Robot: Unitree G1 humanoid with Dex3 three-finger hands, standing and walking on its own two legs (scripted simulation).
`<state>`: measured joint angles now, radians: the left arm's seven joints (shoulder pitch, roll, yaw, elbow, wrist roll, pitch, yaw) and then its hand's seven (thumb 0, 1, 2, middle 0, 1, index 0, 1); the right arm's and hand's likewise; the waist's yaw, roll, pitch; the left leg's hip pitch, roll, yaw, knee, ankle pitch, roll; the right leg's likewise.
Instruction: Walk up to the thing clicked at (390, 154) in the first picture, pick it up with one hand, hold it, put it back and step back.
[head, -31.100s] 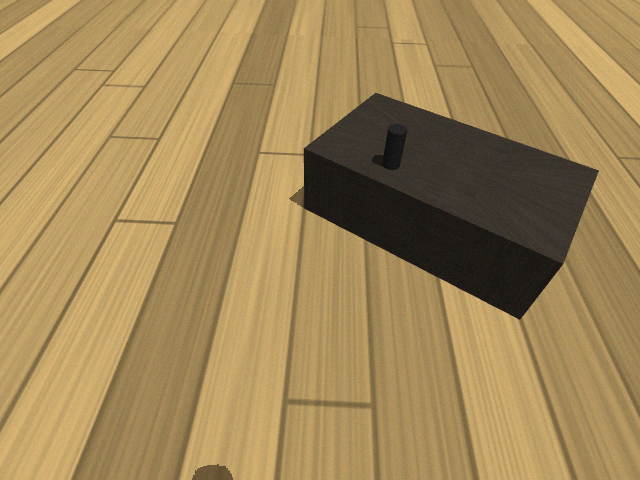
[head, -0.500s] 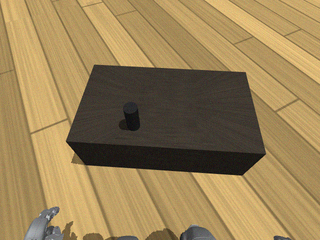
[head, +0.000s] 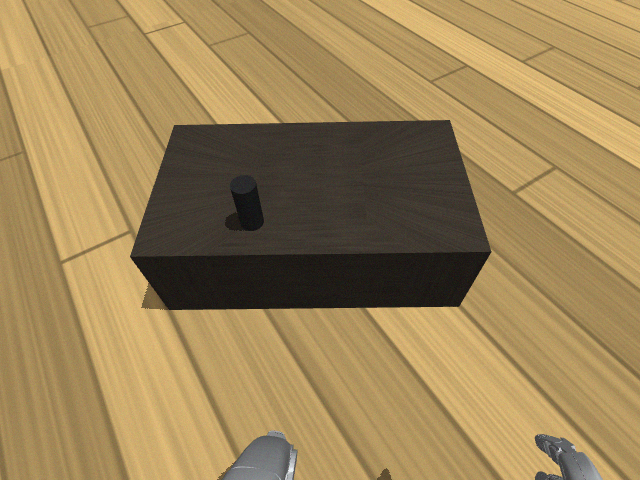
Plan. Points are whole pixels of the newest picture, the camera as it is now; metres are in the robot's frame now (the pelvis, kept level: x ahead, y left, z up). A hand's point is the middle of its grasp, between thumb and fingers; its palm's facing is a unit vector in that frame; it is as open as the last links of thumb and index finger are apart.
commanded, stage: step back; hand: left
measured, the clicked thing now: (247, 204) +0.81 +0.24 -0.35
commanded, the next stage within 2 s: stand in 1.74 s
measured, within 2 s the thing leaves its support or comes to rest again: neither
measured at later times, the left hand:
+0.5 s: hand out of the picture -0.07 +0.26 -0.14, palm faces +0.03 -0.92 -0.39, open 7.4 cm
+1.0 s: hand out of the picture -0.26 +0.26 -0.14, palm faces +0.12 -0.91 -0.40, open 7.4 cm
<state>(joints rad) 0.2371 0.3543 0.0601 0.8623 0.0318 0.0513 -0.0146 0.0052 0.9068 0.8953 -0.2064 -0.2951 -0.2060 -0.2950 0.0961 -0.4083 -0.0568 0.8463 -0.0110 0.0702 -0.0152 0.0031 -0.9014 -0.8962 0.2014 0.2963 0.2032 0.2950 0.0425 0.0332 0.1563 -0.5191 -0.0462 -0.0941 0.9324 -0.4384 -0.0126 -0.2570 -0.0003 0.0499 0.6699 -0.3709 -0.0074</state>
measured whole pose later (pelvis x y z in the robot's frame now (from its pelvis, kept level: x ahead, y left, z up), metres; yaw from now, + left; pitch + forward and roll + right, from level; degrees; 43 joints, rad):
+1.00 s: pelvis -0.29 -0.03 +0.01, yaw +6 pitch -3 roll +1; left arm 0.22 0.41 0.06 0.95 0.02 0.03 -0.02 0.01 0.91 0.90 -0.21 -0.30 -0.20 -0.29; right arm 0.22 -0.36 -0.04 0.99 -0.05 0.01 0.02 0.01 -0.90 -0.90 0.20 0.30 0.20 0.30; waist 0.02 -0.02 0.07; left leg -0.22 -0.03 -0.01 0.57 -0.31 0.02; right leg -0.36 -0.03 0.03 0.81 -0.45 -0.01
